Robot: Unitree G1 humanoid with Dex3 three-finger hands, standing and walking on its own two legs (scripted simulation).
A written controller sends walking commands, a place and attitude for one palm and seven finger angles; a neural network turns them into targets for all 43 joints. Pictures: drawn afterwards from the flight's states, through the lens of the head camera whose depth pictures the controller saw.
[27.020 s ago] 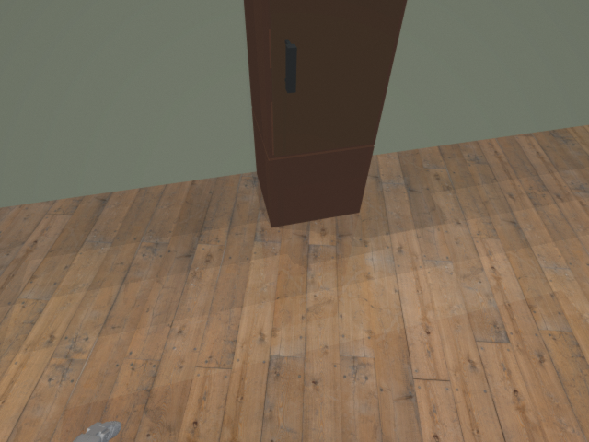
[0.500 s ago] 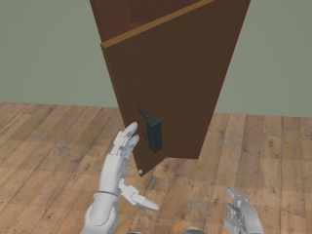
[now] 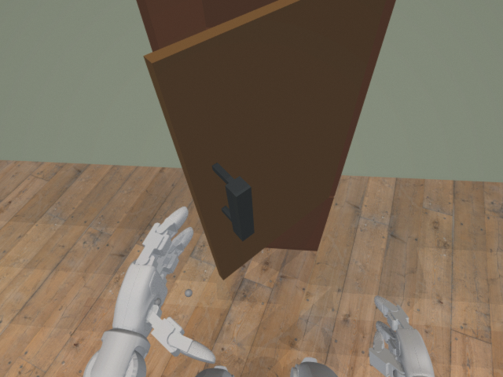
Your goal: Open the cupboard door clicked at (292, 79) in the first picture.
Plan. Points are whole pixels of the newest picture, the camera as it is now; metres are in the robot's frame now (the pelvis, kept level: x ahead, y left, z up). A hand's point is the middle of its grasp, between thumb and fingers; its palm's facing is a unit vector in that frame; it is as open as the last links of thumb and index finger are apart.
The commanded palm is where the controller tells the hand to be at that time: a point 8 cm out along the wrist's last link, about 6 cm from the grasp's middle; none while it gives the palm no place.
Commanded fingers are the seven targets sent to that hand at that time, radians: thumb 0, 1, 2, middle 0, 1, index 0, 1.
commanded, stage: draw the hand back to the body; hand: left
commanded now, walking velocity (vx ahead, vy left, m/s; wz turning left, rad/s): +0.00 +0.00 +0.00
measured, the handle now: (232, 202) +0.37 +0.06 +0.07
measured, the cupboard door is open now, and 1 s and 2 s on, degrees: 44 44 44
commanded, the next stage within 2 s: step back with the hand held close in 1.48 s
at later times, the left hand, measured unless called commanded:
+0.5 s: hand (90, 286) +0.21 +0.19 +0.14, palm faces +0.08 -0.97 -0.24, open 15.7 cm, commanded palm +0.17 +0.25 +0.16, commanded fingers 0.00 -0.12 0.47 -0.16 -0.30 -0.16 -0.30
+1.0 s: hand out of the picture +0.21 +0.28 +0.21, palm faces +0.37 -0.83 -0.42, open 10.3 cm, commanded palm +0.16 +0.32 +0.22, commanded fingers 0.00 0.76 0.84 -0.19 -0.30 -0.19 -0.30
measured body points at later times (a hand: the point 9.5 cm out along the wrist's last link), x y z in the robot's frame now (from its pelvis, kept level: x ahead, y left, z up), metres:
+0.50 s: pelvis +0.01 +0.02 +0.03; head +0.01 +0.01 +0.48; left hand +0.20 +0.24 +0.16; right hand +0.19 -0.19 -0.03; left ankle -0.02 +0.12 -0.67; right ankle +0.03 -0.08 -0.67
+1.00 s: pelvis +0.02 +0.04 +0.07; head +0.01 +0.02 +0.51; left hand +0.19 +0.32 +0.23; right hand +0.21 -0.17 -0.02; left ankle -0.02 +0.12 -0.67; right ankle +0.03 -0.08 -0.67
